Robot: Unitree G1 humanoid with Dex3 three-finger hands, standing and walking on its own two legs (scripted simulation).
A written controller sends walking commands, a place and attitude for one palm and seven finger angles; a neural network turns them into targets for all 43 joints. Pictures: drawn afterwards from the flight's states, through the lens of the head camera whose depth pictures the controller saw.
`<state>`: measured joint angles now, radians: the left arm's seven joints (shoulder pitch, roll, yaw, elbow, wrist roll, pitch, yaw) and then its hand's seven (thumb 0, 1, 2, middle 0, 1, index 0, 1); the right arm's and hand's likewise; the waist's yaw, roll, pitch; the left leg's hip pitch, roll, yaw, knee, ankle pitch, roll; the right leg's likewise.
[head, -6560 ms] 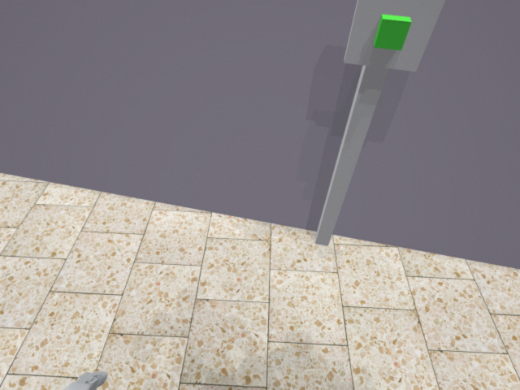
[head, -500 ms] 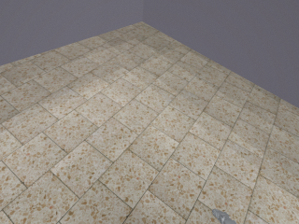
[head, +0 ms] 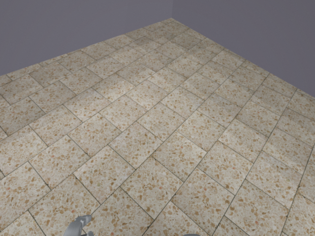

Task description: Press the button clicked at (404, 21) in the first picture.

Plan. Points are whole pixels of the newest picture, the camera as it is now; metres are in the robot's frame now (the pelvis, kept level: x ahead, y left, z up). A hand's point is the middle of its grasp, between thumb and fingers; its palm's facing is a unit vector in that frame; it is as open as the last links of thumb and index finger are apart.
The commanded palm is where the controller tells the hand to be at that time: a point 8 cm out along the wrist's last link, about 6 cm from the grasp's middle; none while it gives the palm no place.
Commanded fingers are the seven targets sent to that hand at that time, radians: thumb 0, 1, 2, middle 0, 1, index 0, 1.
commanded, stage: turn to face it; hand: left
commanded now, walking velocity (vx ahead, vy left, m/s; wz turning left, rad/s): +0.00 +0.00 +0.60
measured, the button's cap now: out of the picture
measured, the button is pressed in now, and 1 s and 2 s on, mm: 0 0 0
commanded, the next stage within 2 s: none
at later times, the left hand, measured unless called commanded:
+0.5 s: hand out of the picture -0.05 +0.14 -0.15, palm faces +0.35 -0.89 -0.31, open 7.4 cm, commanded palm none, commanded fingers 0.00 0.90 0.90 -0.20 -0.30 -0.20 -0.30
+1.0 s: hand out of the picture -0.10 +0.22 -0.17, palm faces +0.61 -0.75 -0.24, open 7.4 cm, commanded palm none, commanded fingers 0.00 0.90 0.90 -0.20 -0.30 -0.20 -0.30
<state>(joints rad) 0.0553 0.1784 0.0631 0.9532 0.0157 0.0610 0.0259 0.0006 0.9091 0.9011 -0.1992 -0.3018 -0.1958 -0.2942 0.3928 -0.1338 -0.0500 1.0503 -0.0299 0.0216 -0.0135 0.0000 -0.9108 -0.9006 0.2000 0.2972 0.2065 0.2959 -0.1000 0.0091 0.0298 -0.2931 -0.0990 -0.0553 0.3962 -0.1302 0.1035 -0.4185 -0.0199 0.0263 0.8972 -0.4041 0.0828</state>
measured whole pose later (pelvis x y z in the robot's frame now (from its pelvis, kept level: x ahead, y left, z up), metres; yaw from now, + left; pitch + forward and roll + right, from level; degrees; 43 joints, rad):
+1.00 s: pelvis -0.05 -0.01 +0.00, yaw +37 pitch +0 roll -2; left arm 0.16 0.27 0.07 0.89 0.02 0.06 0.01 0.00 0.91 0.90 -0.20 -0.30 -0.20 -0.29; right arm 0.17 -0.20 -0.04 0.90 -0.02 0.02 0.01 0.00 -0.91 -0.90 0.20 0.30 0.21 0.30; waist 0.01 -0.03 0.08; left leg -0.22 -0.04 -0.03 0.46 -0.24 0.06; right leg -0.52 -0.11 0.01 1.13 -0.34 0.12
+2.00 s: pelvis -0.10 -0.05 +0.00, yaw +72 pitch +0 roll -3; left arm 0.22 0.29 0.08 0.94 0.03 0.07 0.01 0.01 0.91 0.90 -0.20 -0.30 -0.19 -0.29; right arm 0.14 -0.22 -0.03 0.89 -0.02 0.02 0.00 0.00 -0.91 -0.90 0.20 0.30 0.21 0.30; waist 0.03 -0.04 0.08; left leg -0.24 -0.02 0.00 0.50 -0.24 0.07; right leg -0.51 -0.12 -0.03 1.17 -0.37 0.11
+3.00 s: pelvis -0.09 -0.11 -0.02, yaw +109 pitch +0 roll +0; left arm 0.27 0.27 0.06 0.94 0.02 0.07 0.02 0.00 0.91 0.90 -0.20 -0.30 -0.20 -0.29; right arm 0.12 -0.25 -0.06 0.90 -0.02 0.03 0.02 0.00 -0.91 -0.90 0.19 0.30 0.20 0.29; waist 0.03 -0.06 0.10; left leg -0.30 0.00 0.06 0.64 -0.34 0.02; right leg -0.34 -0.18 -0.16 0.88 -0.52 0.08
